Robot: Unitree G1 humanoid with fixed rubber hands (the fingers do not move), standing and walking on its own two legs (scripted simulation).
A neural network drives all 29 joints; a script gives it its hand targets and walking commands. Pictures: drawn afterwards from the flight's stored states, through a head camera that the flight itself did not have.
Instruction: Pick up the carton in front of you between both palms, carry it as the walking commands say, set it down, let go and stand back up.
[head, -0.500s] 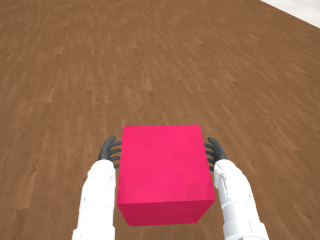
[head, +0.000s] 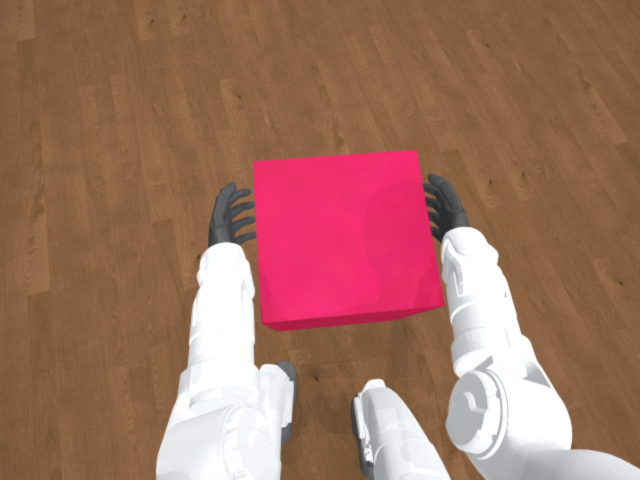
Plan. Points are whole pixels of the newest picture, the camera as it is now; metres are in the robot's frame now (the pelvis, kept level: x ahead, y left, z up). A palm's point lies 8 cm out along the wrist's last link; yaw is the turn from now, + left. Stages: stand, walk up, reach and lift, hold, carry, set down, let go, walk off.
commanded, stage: set down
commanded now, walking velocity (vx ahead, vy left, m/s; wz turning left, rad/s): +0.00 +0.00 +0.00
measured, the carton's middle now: (336, 254) +0.39 -0.01 -0.13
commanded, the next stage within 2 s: none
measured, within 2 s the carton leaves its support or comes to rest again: neither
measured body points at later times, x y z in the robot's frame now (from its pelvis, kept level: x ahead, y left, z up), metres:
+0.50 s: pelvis +0.01 -0.05 -0.11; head +0.26 -0.04 +0.26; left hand +0.42 +0.16 -0.20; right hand +0.48 -0.13 -0.21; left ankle +0.11 +0.09 -0.68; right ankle +0.03 -0.14 -0.69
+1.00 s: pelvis -0.04 -0.02 -0.23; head +0.29 -0.01 +0.08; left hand +0.44 +0.19 -0.36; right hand +0.53 -0.10 -0.35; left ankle +0.11 +0.10 -0.69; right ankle +0.03 -0.14 -0.69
